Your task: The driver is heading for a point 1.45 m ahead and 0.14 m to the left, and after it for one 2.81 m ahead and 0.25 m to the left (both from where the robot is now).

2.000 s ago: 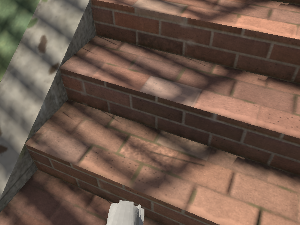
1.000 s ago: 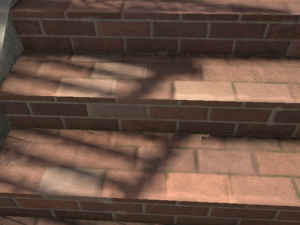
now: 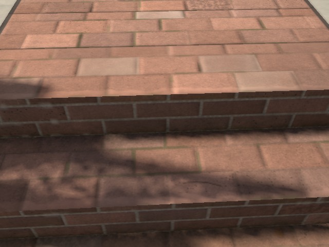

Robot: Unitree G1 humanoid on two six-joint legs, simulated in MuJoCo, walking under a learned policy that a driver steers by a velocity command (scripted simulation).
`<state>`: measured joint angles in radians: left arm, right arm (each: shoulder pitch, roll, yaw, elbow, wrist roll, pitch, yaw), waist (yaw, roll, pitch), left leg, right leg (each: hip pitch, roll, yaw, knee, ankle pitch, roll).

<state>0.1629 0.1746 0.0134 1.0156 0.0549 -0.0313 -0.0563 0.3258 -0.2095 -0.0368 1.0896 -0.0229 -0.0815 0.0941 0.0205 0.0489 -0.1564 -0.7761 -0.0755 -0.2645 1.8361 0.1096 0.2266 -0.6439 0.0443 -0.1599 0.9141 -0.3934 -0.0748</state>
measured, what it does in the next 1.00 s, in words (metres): climbs: left foot 0.18 m higher, then right foot 0.18 m higher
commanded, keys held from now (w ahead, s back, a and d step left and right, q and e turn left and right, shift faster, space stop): w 0.50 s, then no key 0.42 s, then w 0.08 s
